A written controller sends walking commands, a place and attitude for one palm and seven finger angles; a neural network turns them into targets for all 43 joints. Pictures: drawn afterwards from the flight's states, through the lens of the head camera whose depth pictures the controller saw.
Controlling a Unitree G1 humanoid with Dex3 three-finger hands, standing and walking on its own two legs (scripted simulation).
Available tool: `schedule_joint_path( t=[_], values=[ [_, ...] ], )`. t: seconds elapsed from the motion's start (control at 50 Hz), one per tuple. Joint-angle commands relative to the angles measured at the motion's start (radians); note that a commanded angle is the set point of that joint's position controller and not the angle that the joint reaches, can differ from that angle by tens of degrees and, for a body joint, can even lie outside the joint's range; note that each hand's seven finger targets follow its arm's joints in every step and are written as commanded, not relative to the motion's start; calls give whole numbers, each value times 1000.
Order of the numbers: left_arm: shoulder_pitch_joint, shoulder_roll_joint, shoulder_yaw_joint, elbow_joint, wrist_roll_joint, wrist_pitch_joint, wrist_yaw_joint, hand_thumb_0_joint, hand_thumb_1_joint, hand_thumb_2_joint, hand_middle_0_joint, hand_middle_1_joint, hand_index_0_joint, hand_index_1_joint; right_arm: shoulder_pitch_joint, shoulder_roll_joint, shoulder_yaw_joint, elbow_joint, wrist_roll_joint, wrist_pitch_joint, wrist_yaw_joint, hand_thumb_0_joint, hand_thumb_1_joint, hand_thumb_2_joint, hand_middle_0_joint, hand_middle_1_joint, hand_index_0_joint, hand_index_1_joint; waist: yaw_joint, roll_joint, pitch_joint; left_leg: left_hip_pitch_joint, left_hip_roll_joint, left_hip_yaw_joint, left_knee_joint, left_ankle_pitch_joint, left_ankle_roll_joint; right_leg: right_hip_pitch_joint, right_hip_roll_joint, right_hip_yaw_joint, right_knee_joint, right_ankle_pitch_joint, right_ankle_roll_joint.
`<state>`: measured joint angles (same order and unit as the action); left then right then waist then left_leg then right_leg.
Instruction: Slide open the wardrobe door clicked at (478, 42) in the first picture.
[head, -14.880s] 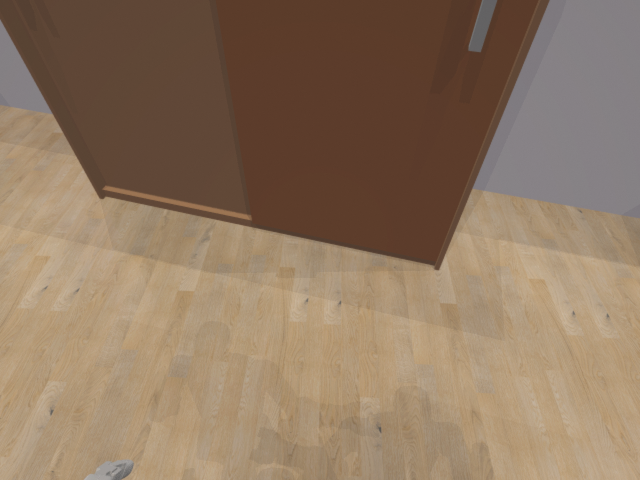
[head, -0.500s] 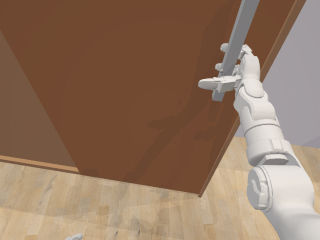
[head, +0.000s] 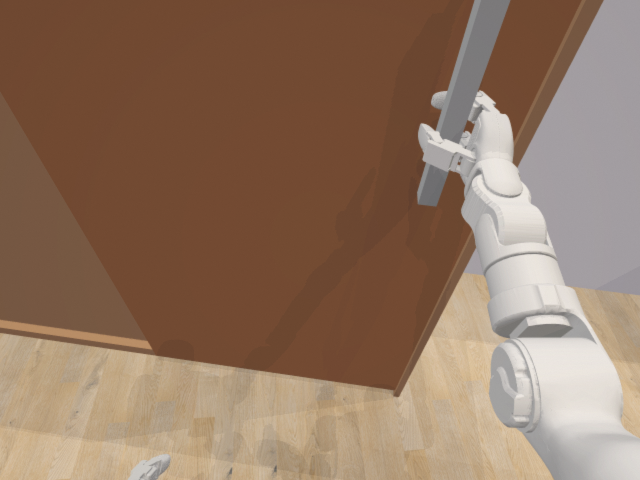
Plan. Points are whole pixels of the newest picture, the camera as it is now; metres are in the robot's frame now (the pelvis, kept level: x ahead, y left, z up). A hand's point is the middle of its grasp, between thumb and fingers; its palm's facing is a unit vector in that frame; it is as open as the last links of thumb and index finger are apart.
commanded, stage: grip the handle and tug to test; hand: right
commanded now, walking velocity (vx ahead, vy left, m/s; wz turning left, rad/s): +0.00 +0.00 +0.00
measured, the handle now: (457, 92) +0.52 -0.10 +0.26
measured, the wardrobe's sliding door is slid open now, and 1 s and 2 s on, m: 0.00 0.00 0.06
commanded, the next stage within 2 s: tug the door sideways, standing still in 0.80 s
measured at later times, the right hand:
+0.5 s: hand (434, 144) +0.47 -0.08 +0.22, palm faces +0.04 +1.00 +0.01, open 6.3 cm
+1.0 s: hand (435, 147) +0.46 -0.08 +0.21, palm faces +0.00 +1.00 +0.01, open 6.5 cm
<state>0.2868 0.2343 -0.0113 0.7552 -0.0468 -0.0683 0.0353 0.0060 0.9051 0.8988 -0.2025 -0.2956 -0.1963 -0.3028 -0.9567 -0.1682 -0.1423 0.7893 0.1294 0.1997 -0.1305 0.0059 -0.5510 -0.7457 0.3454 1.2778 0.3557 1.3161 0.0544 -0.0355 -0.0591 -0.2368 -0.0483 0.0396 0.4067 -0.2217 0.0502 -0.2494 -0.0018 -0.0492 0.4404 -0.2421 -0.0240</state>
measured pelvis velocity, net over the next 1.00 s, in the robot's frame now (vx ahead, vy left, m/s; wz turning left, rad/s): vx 0.07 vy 0.01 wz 0.15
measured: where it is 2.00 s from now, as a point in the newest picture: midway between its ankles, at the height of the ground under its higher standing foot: outside the picture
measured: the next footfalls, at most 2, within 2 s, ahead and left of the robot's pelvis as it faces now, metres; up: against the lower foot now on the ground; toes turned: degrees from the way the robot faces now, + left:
left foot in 1.48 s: +0.18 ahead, +0.12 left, +0.00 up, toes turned -4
right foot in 1.76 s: +0.16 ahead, -0.08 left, +0.00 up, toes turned -11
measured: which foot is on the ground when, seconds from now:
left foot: down 0.00-1.00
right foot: down 0.00-1.00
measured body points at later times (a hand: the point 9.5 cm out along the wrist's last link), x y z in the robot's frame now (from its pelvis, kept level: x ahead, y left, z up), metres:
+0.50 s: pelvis +0.00 +0.00 +0.00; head +0.00 +0.02 +0.45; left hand +0.09 +0.26 -0.12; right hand +0.46 -0.13 +0.22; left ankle -0.01 +0.09 -0.74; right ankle -0.01 -0.10 -0.74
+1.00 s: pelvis +0.07 +0.01 +0.01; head +0.06 +0.03 +0.46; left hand +0.22 +0.27 -0.08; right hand +0.46 -0.13 +0.22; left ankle -0.01 +0.08 -0.74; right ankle +0.00 -0.12 -0.72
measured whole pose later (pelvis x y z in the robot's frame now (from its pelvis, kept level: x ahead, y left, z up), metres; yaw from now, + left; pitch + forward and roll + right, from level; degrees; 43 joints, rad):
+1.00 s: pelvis +0.07 +0.01 +0.01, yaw +9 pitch +3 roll -1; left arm 0.15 0.24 -0.02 0.65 -0.06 0.03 0.04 0.01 0.91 0.90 -0.20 -0.30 -0.19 -0.30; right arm -0.42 -0.16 -0.19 -0.02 0.17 0.49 -0.10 -0.01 -0.69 -0.75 0.25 1.33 0.24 1.30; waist -0.01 -0.03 -0.11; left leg -0.13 -0.06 -0.04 0.36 -0.23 0.05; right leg -0.12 0.00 -0.05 0.43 -0.23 -0.01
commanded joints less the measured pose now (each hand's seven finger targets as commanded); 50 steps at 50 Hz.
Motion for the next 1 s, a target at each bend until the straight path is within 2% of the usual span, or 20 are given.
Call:
schedule_joint_path(
  t=[0.0,0.02,0.06,0.1,0.12,0.18,0.22,0.28,0.36,0.4,0.44,0.52,0.58,0.6,0.64,0.76,0.78,0.88,0.94,0.98],
  values=[
    [-23,131,41,-112,4,-37,8,0,900,900,-200,-300,-200,-300,-530,-117,-8,-233,-2,-55,15,0,-900,-900,450,1400,450,1400,-4,90,-335,132,17,-38,-5,419,-21,144,-1,49,-2,360,-10],
    [-30,125,39,-115,2,-40,8,0,900,900,-200,-300,-200,-300,-552,-89,12,-244,1,-53,15,0,-900,-900,450,1400,450,1400,5,64,-335,120,19,-41,-4,417,-21,152,-1,47,-1,358,-9],
    [-24,128,40,-109,6,-36,10,0,900,900,-200,-300,-200,-300,-546,-128,-20,-238,3,-54,15,0,-900,-900,450,1400,450,1400,1,95,-344,139,20,-44,-4,442,-22,142,2,45,2,360,-12],
    [-24,129,41,-111,6,-33,10,0,900,900,-200,-300,-200,-300,-537,-125,-15,-241,-2,-56,15,0,-900,-900,450,1400,450,1400,-6,75,-346,145,21,-41,-3,434,-20,147,1,45,-2,365,-9],
    [-32,122,37,-113,3,-35,10,0,900,900,-200,-300,-200,-300,-549,-89,12,-242,-1,-56,16,0,-900,-900,450,1400,450,1400,6,63,-327,123,20,-41,-5,422,-21,151,1,45,0,356,-11],
    [-26,128,38,-108,6,-34,12,0,900,900,-200,-300,-200,-300,-546,-134,-24,-220,1,-56,16,0,-900,-900,450,1400,450,1400,4,105,-327,138,23,-47,-7,433,-25,126,3,41,-1,333,-14],
    [-30,126,38,-117,5,-35,12,0,900,900,-200,-300,-200,-300,-550,-129,-17,-243,0,-63,19,0,-900,-900,450,1400,450,1400,-4,72,-347,147,24,-47,-4,433,-22,139,3,42,-3,345,-13],
    [-30,126,39,-119,6,-37,10,0,900,900,-200,-300,-200,-300,-514,-142,-32,-252,5,-69,24,0,-900,-900,450,1400,450,1400,-11,100,-356,162,23,-50,-4,461,-24,136,3,39,1,357,-12],
    [-42,125,39,-133,5,-37,11,0,900,900,-200,-300,-200,-300,-496,-140,-29,-297,9,-72,31,0,-900,-900,450,1400,450,1400,-22,77,-375,183,24,-52,-4,477,-20,147,3,37,-5,374,-11],
    [-49,133,42,-140,5,-33,11,0,900,900,-200,-300,-200,-300,-422,-177,-65,-313,12,-69,34,0,-900,-900,450,1400,450,1400,-44,92,-387,217,27,-55,-3,503,-22,141,3,34,-10,384,-11],
    [-62,129,41,-152,1,-30,12,0,900,900,-200,-300,-200,-300,-393,-177,-71,-354,20,-63,42,0,-900,-900,450,1400,450,1400,-47,111,-390,239,29,-56,-3,550,-27,137,3,25,-13,395,-14],
    [-94,127,41,-178,-3,-22,11,0,900,900,-200,-300,-200,-300,-285,-175,-75,-466,24,-42,53,0,-900,-900,450,1400,450,1400,-75,73,-420,289,35,-58,2,615,-26,156,3,17,-20,444,-9],
    [-119,121,43,-200,-5,-18,9,0,900,900,-200,-300,-200,-300,-198,-151,-70,-598,29,-19,59,0,-900,-900,450,1400,450,1400,-91,82,-450,327,40,-59,13,727,-32,183,-1,10,-15,516,-4],
    [-129,127,46,-209,-5,-13,8,0,900,900,-200,-300,-200,-300,-130,-185,-103,-620,28,-9,57,0,-900,-900,450,1400,450,1400,-112,73,-467,355,42,-57,17,750,-31,182,0,8,-17,542,-1],
    [-153,123,42,-218,-10,-1,8,0,900,900,-200,-300,-200,-300,-84,-171,-91,-682,33,22,62,0,-900,-900,450,1400,450,1400,-107,80,-436,353,43,-55,13,775,-36,181,-1,-1,-20,544,-1],
    [-227,116,35,-263,-10,29,4,0,900,900,-200,-300,-200,-300,154,-186,-136,-905,43,108,59,0,-900,-900,450,1400,450,1400,-143,77,-440,394,49,-54,33,847,-38,181,2,-5,-9,575,4],
    [-241,111,32,-268,-10,32,2,0,900,900,-200,-300,-200,-300,170,-150,-101,-946,43,122,61,0,-900,-900,450,1400,450,1400,-137,74,-427,385,47,-49,32,847,-39,182,5,-6,-6,581,4],
    [-289,108,24,-285,-5,48,-3,0,900,900,-200,-300,-200,-300,288,-160,-112,-1111,49,189,53,0,-900,-900,450,1400,450,1400,-146,83,-406,379,53,-50,45,900,-45,176,8,-2,13,581,6],
    [-308,105,17,-259,-9,53,7,0,900,900,-200,-300,-200,-300,141,-108,-39,-1096,49,237,46,0,-900,-900,450,1400,450,1400,-107,61,-319,302,44,-41,32,798,-36,182,7,14,17,555,4],
    [-306,104,19,-240,-6,46,15,0,900,900,-200,-300,-200,-300,71,-85,-24,-1081,48,264,27,0,-900,-900,450,1400,450,1400,-92,61,-303,271,48,-40,30,803,-39,200,6,22,33,570,7]
  ],
)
